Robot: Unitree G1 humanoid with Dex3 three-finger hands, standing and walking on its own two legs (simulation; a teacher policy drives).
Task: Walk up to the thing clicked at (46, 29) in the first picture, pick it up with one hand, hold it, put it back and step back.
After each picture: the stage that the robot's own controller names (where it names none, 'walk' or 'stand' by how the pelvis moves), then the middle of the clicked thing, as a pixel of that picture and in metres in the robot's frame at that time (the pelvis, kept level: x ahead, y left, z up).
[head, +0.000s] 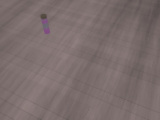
stand; (45, 24) +1.57 +0.46 -0.66
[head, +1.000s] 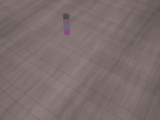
walk; (66, 24) +1.48 +0.21 -0.62
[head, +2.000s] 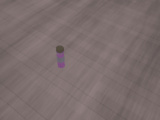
walk; (60, 57) +1.00 +0.20 -0.64
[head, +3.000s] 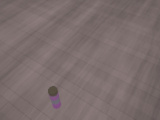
walk; (54, 98) +0.61 +0.23 -0.64
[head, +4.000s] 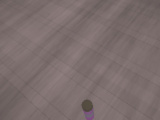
walk; (88, 110) +0.41 +0.06 -0.62
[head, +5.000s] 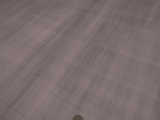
stand; out of the picture +0.40 +0.06 -0.64
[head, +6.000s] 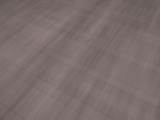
stand; out of the picture +0.36 +0.05 -0.65
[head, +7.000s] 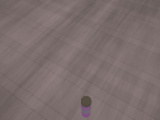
walk; (86, 107) +0.47 -0.01 -0.63
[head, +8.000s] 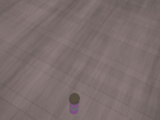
walk; (74, 104) +0.47 +0.03 -0.63
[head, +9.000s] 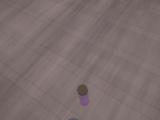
walk; (83, 96) +0.50 +0.08 -0.61
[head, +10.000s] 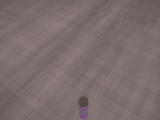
walk; (83, 108) +0.54 +0.02 -0.65
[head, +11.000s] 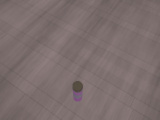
stand; (77, 92) +0.49 +0.03 -0.63
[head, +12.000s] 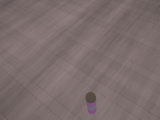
stand; (91, 103) +0.52 +0.02 -0.64
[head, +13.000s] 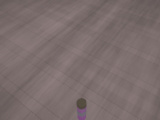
stand; (81, 110) +0.52 +0.02 -0.66
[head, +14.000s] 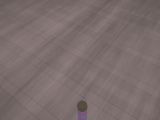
stand; (82, 112) +0.50 +0.02 -0.66
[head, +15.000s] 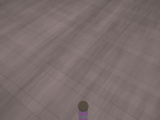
stand; (83, 112) +0.50 +0.02 -0.66
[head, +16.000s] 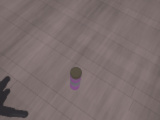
go down; (75, 79) +0.53 +0.01 -0.52
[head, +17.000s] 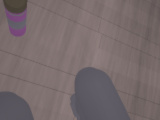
go down; (16, 17) +0.59 +0.09 -0.24
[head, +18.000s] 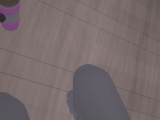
go down; (8, 10) +0.59 +0.09 -0.23
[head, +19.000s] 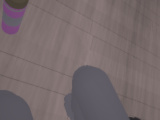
go down; (13, 13) +0.59 +0.10 -0.23
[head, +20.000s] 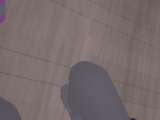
go down; out of the picture +0.58 +0.11 -0.23
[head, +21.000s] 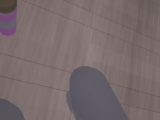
approach; (6, 16) +0.59 +0.10 -0.25
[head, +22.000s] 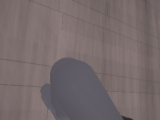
rest palm; out of the picture +0.58 +0.14 -0.21
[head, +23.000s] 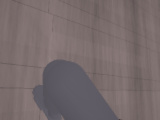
rest palm; out of the picture +0.58 +0.14 -0.23
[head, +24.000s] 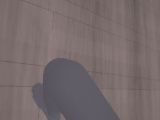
close; out of the picture +0.58 +0.13 -0.23
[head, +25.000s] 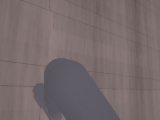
close; out of the picture +0.58 +0.13 -0.23
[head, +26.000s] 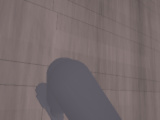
close; out of the picture +0.58 +0.14 -0.23
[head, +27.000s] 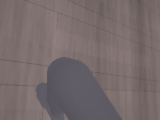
close; out of the picture +0.58 +0.14 -0.23
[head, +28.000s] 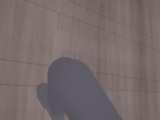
close; out of the picture +0.58 +0.14 -0.22
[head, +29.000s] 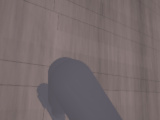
close; out of the picture +0.58 +0.14 -0.22
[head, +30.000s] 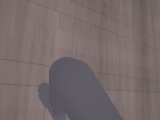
close in; out of the picture +0.58 +0.14 -0.22
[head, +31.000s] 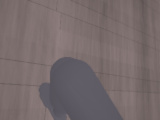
close in; out of the picture +0.58 +0.14 -0.22
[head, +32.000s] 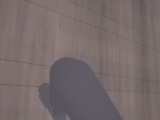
close in; out of the picture +0.58 +0.14 -0.22
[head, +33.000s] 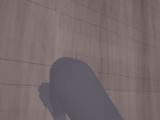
close in; out of the picture +0.58 +0.14 -0.22
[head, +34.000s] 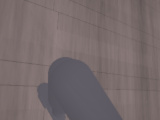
close in; out of the picture +0.58 +0.15 -0.22
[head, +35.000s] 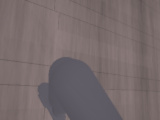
close in; out of the picture +0.58 +0.14 -0.22
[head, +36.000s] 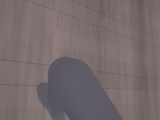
close; out of the picture +0.58 +0.14 -0.22
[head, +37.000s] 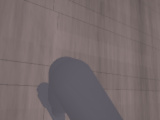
close in; out of the picture +0.58 +0.14 -0.22
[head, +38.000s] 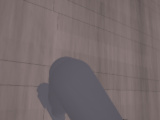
close in; out of the picture +0.58 +0.14 -0.22
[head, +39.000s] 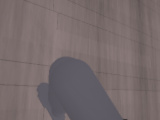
close in; out of the picture +0.58 +0.14 -0.22
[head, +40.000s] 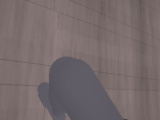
close; out of the picture +0.58 +0.14 -0.22
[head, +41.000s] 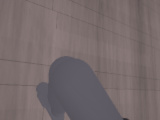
close in; out of the picture +0.58 +0.14 -0.22
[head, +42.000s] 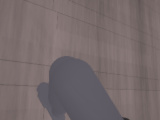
close in; out of the picture +0.58 +0.14 -0.22
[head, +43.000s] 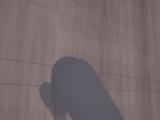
close in; out of the picture +0.58 +0.14 -0.22
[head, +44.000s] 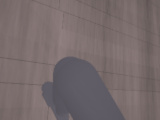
close in; out of the picture +0.59 +0.14 -0.22
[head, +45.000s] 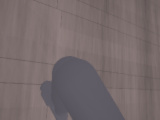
close; out of the picture +0.59 +0.13 -0.22
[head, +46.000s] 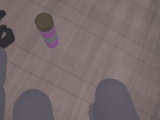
stand; (48, 33) +0.57 +0.08 -0.29
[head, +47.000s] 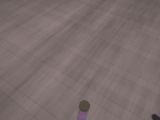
stand; (82, 112) +0.50 -0.01 -0.59
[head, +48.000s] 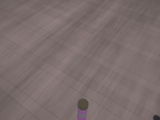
stand; (82, 111) +0.50 +0.00 -0.59
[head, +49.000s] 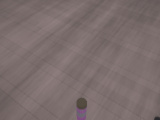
stand; (81, 110) +0.50 +0.01 -0.59
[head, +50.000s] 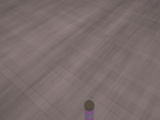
stand; (89, 112) +0.52 -0.01 -0.65
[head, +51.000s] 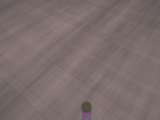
stand; (86, 113) +0.50 +0.01 -0.66
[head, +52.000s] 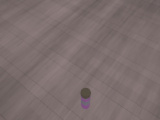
walk; (85, 99) +0.52 +0.01 -0.65
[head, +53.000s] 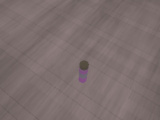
walk; (83, 72) +0.71 -0.02 -0.64
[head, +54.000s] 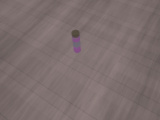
walk; (76, 42) +1.03 +0.10 -0.63
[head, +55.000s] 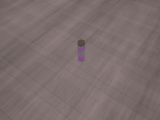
stand; (81, 51) +1.11 +0.03 -0.64
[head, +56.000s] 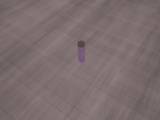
stand; (81, 51) +1.14 +0.03 -0.66
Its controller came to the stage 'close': yes
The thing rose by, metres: 0.00
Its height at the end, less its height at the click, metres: +0.00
